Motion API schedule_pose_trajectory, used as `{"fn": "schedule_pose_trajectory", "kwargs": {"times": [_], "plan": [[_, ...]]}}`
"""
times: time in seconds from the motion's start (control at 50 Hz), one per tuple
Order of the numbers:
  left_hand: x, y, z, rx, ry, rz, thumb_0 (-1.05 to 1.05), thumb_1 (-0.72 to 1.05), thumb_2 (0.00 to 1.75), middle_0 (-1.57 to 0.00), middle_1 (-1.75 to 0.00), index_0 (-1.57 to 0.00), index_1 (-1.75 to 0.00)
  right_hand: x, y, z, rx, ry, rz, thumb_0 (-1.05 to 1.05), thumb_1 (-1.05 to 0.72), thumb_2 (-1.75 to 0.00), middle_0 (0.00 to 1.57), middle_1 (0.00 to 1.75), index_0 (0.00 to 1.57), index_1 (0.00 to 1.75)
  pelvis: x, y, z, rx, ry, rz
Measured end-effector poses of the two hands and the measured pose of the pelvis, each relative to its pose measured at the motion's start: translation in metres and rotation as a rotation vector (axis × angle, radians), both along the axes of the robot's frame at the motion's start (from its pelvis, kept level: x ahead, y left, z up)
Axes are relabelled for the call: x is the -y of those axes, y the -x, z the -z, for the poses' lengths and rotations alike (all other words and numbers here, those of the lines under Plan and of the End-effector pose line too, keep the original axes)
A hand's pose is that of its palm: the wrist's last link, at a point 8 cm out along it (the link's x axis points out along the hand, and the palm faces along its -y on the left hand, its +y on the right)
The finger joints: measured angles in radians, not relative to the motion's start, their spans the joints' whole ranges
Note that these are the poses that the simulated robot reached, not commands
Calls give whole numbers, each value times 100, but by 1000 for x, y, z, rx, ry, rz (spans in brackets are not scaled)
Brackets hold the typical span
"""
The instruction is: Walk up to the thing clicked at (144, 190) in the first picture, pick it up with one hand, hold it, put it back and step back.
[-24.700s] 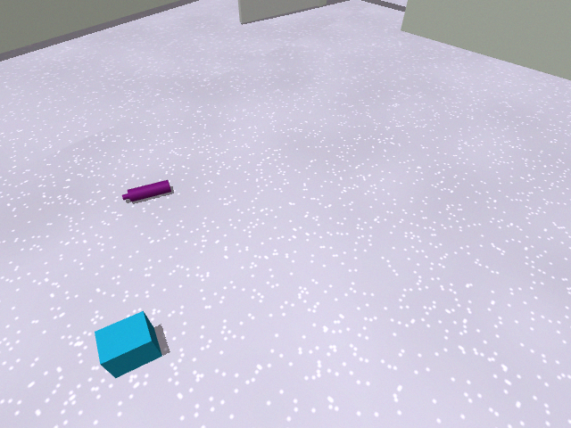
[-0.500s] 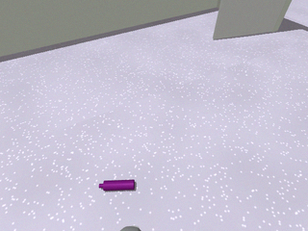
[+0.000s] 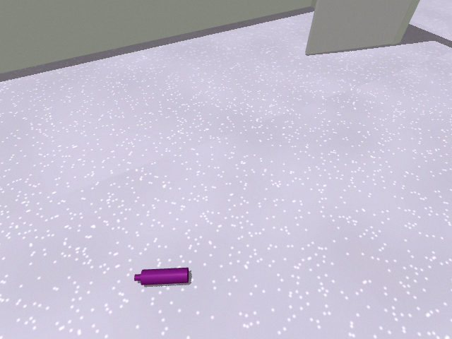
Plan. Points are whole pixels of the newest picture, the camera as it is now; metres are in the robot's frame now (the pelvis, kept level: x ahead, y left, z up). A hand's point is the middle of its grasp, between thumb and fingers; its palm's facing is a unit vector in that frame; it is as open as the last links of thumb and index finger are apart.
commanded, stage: walk up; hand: left
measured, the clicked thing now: (161, 276) +0.50 +0.30 -0.73
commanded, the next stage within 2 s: stand in 0.52 s
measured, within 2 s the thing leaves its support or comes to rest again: neither
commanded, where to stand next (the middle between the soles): +0.12 +0.03 m, yaw +2 degrees
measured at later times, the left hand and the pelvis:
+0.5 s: hand out of the picture +0.14 +0.25 -0.13, palm faces +0.01 -0.95 -0.32, open 7.4 cm; pelvis +0.01 +0.00 +0.02, yaw +1 degrees
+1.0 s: hand out of the picture +0.07 +0.26 -0.14, palm faces +0.01 -0.95 -0.33, open 7.4 cm; pelvis +0.02 +0.01 +0.02, yaw +1 degrees
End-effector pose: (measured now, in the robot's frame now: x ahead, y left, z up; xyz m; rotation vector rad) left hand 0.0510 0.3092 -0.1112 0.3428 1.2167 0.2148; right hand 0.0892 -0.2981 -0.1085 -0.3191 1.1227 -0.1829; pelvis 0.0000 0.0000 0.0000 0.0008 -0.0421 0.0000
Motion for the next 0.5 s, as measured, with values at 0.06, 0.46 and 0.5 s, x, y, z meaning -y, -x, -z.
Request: {"fn": "schedule_pose_trajectory", "kwargs": {"times": [0.06, 0.46, 0.5], "plan": [[7, -9, -3, -2, 6, -2, 0, 90, 90, -20, -30, -20, -30, 5, 0, 3, -27, -6, 7, 0, -90, -90, 21, 30, 20, 30, 2, -5, -3, 1, 5, -5], [12, -80, -15, 98, 54, 4, 0, 90, 90, -20, -30, -20, -30, 0, -6, -13, -97, 18, 11, 0, -90, -90, 21, 30, 20, 30, -2, -13, -18, -3, 14, -23], [10, -77, -15, 91, 56, -2, 0, 90, 90, -20, -30, -20, -30, -2, -8, -14, -93, 19, 7, 0, -90, -90, 21, 30, 20, 30, -3, -13, -19, -4, 15, -24]]}}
